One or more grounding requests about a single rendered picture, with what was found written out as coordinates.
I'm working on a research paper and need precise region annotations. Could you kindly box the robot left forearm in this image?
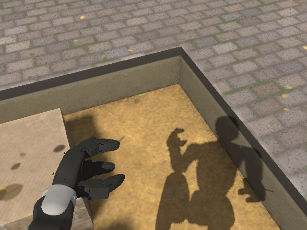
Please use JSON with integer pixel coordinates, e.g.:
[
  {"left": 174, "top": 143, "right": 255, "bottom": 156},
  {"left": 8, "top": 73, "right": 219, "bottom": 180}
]
[{"left": 25, "top": 184, "right": 77, "bottom": 230}]

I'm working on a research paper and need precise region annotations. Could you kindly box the left robot hand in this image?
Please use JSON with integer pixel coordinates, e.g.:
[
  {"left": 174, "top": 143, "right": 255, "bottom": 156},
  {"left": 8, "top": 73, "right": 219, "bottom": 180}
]
[{"left": 52, "top": 136, "right": 126, "bottom": 200}]

